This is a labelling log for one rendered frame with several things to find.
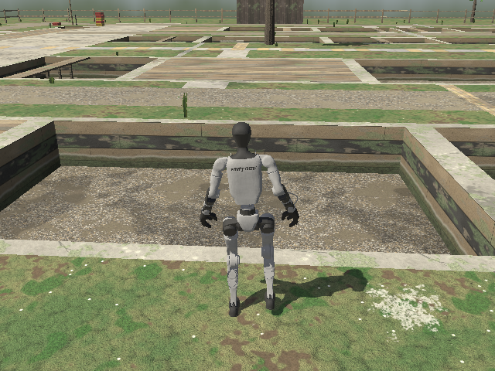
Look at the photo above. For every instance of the robot right thigh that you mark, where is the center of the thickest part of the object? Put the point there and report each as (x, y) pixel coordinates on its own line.
(267, 228)

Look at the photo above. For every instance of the robot left forearm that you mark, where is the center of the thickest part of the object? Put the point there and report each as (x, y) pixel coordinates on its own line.
(208, 204)

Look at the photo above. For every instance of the left robot upper arm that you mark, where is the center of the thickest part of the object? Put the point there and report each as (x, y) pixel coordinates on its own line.
(216, 175)

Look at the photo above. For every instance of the robot right forearm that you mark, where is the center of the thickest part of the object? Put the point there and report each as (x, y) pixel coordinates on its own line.
(286, 201)

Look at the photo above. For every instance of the robot right hand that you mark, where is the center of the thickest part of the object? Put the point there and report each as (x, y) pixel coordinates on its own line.
(293, 215)

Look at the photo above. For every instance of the robot left hand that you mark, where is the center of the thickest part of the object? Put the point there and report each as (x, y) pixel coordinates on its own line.
(203, 219)

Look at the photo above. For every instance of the humanoid robot torso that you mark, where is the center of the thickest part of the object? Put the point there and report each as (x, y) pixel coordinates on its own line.
(245, 184)

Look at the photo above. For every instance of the right robot upper arm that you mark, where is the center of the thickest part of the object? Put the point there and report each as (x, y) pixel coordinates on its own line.
(273, 173)

